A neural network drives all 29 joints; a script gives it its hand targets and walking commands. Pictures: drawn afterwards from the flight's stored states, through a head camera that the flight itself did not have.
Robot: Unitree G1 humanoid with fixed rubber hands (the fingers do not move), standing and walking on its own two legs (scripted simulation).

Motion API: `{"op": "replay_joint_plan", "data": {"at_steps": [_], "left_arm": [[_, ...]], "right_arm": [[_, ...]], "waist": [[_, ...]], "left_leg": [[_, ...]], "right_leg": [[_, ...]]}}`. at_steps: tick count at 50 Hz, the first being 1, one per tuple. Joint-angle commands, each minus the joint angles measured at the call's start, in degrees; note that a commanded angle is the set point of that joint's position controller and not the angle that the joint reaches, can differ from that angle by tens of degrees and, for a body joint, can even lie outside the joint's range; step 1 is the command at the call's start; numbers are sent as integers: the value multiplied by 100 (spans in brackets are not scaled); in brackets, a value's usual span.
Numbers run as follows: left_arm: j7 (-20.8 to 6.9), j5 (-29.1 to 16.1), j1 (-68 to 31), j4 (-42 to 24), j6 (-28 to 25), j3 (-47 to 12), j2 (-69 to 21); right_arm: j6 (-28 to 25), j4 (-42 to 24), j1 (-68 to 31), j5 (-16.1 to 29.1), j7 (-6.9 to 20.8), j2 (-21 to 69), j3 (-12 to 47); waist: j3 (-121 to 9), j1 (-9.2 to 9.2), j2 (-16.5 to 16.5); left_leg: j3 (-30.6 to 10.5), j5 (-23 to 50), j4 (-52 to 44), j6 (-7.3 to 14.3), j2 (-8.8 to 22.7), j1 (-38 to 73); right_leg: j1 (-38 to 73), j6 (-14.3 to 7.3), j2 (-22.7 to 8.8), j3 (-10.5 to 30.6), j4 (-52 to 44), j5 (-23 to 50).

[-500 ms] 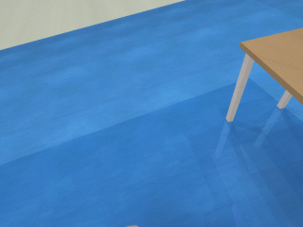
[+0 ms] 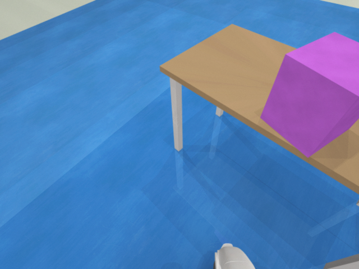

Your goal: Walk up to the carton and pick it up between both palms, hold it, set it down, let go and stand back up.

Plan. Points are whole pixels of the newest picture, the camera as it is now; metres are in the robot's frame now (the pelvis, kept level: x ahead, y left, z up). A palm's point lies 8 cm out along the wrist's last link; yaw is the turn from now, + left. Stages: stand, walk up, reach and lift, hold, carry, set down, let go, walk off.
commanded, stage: walk up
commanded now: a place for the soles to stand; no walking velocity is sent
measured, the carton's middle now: (321, 95) +0.54 -0.44 +0.02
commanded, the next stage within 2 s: none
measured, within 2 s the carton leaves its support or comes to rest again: neither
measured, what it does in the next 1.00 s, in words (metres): walks ahead, turning right: right foot, then left foot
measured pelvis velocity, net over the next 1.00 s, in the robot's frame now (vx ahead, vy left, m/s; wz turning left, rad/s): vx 0.15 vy -0.10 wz -0.72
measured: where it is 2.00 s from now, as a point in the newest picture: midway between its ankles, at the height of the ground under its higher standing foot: outside the picture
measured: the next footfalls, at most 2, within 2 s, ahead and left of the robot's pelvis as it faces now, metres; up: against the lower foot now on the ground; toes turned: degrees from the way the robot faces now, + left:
right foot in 0.10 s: +0.18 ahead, -0.15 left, +0.00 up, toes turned -11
left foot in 0.44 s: +0.32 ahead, +0.02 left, +0.00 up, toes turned -15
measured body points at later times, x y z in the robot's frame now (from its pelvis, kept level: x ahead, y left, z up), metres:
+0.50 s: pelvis +0.16 -0.06 -0.02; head +0.20 -0.06 +0.43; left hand +0.33 +0.17 -0.15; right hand +0.18 -0.34 -0.12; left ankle +0.28 +0.02 -0.74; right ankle +0.13 -0.14 -0.72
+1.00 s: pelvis +0.15 -0.10 -0.02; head +0.15 -0.15 +0.43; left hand +0.41 +0.04 -0.11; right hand +0.03 -0.38 -0.15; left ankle +0.25 +0.01 -0.69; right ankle +0.10 -0.23 -0.74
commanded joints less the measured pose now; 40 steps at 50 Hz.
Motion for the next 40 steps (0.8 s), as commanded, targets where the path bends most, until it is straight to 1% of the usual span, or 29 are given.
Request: {"op": "replay_joint_plan", "data": {"at_steps": [1,2,3,4,5,6,7,8,9,11,13,16,18,19,21,22,23,24,25,26,27,28,29,31,34,36,38,39,40], "left_arm": [[-50,-18,-154,-533,-231,84,176],[-28,4,-12,-508,-245,139,252],[24,16,315,-433,-271,223,392],[121,34,931,-252,-322,349,652],[275,34,1578,-27,-353,516,1133],[378,-11,1494,-101,-341,642,1723],[383,-203,1214,-215,-239,652,1785],[439,-284,922,-300,-194,554,1576],[502,-251,660,-348,-164,487,1431],[538,-124,203,-530,-199,353,1075],[441,-29,56,-653,-235,260,927],[325,115,-24,-890,-184,180,768],[317,95,9,-944,-92,171,848],[329,32,-44,-960,-52,153,867],[354,-146,-223,-1030,-15,87,848],[370,-195,-112,-1089,-17,38,700],[403,-142,350,-1101,-1,-17,368],[493,60,575,-963,167,114,719],[506,189,465,-891,279,202,992],[479,229,251,-916,290,261,1079],[440,191,245,-890,278,253,958],[394,98,325,-851,264,222,760],[338,-12,401,-850,240,178,582],[273,-177,307,-863,181,125,399],[258,-257,8,-1032,67,130,314],[280,-218,48,-1056,-34,194,406],[331,-178,463,-964,-173,297,547],[375,-165,683,-867,-240,378,743],[444,-162,771,-878,-285,480,1123]], "right_arm": [[-57,-507,1,-13,-94,-1234,-397],[-31,-523,-68,-8,-108,-1267,-419],[-7,-537,-162,17,-102,-1278,-432],[17,-527,-205,68,-62,-1144,-379],[32,-544,51,79,18,-843,-276],[89,-899,272,129,130,-573,-221],[155,-1085,-62,189,153,-842,-261],[183,-1125,-231,190,204,-1069,-295],[134,-1082,-102,241,275,-930,-257],[19,-900,252,224,327,-763,-224],[-14,-748,565,197,278,-665,-201],[1,-675,586,321,54,-623,-145],[19,-774,496,380,-78,-615,-85],[28,-822,489,370,-111,-625,-76],[25,-921,600,241,-151,-765,-115],[33,-984,688,128,-182,-999,-171],[76,-1103,611,-1,-228,-1391,-250],[178,-1086,170,113,-232,-1533,-358],[214,-1116,-141,149,-249,-1366,-338],[210,-1109,-194,123,-256,-1086,-263],[201,-1038,-239,43,-258,-979,-217],[173,-1013,-319,33,-250,-979,-208],[155,-1004,-466,31,-232,-1025,-213],[137,-1041,-518,60,-178,-1066,-221],[121,-1119,-502,102,-65,-1248,-253],[155,-1173,-548,103,7,-1394,-295],[229,-1249,-859,185,94,-1393,-238],[283,-1254,-747,202,145,-1215,-174],[344,-1267,-498,225,224,-934,-83]], "waist": [[-362,189,1115],[-406,322,1042],[-570,543,859],[-948,898,226],[-1308,1207,-667],[-1131,1037,-1775],[-1046,1135,-1482],[-601,1007,-846],[-275,837,-662],[53,474,-384],[-151,332,-504],[-362,406,-706],[-724,418,-590],[-896,353,-404],[-1086,91,-50],[-1169,-29,350],[-1353,10,1522],[-1236,218,1281],[-962,248,1006],[-522,130,732],[-378,157,606],[-339,197,857],[-421,199,1132],[-548,112,1406],[-581,-32,1695],[-795,-16,1715],[-971,322,1299],[-1091,438,707],[-1011,531,-440]], "left_leg": [[-170,2233,-492,1338,1254,-244],[-119,2032,-230,1341,1326,-411],[-36,1986,329,1306,1300,-573],[186,1983,1578,1134,1015,-812],[166,1385,3064,785,589,-1434],[-132,-1345,4288,405,-307,-3191],[-1290,-1917,4908,398,-377,-3532],[-1662,-1632,5029,424,-140,-3566],[-1698,-1265,5047,421,-56,-3541],[-1832,-690,4018,381,138,-2759],[-1581,-606,3282,248,-51,-2123],[-1117,-339,2133,110,-389,-1836],[-1036,389,1579,174,-536,-1427],[-1058,922,1206,231,-570,-1077],[-1343,1966,432,457,-438,-89],[-2082,1935,40,793,289,426],[-3869,2070,-571,1429,2101,619],[-4398,2230,-759,2287,2994,98],[-4246,1904,-744,2424,2892,-275],[-3416,2032,-700,2148,2363,-633],[-2706,2004,-564,1758,1820,-665],[-2184,2075,-473,1526,1490,-663],[-1855,1998,-435,1454,1277,-514],[-1451,1680,-347,1458,1112,-345],[-1130,1350,-123,1538,1241,-653],[-1058,1112,153,1480,1331,-847],[-819,798,858,1168,1291,-1421],[-688,425,1470,897,1107,-1798],[-465,-524,2376,537,721,-2359]], "right_leg": [[871,-252,277,-548,-627,218],[1199,-334,360,-550,-693,104],[1675,-449,539,-575,-832,22],[2507,-625,808,-529,-1210,82],[3402,-901,750,118,-1495,-187],[4029,-1712,-459,2648,-2139,-388],[3458,-2274,-1039,4143,-3046,-1820],[2911,-2127,-1077,3839,-3232,-2097],[2439,-2033,-935,3191,-3005,-1409],[1267,-1631,-392,2148,-2781,-211],[854,-1602,-24,1706,-2499,1009],[855,-1744,158,1667,-2019,3073],[1060,-1564,274,1775,-1533,3806],[1000,-1357,352,1848,-1330,3554],[462,-809,525,2076,-894,2317],[-10,-419,752,1937,-264,1436],[-354,41,1418,1207,1358,-827],[-246,202,1233,610,2656,-2391],[-404,229,992,689,3282,-2183],[-462,260,845,859,3345,-1845],[-472,294,757,971,3269,-1528],[-449,316,710,921,3049,-1279],[-442,340,721,765,2840,-1116],[-335,375,690,446,2060,-1177],[246,239,528,202,698,-1424],[741,124,620,-61,158,-1111],[1722,-37,797,-289,-898,42],[2190,-106,949,-128,-1281,206],[2265,-344,548,873,-1768,-122]]}}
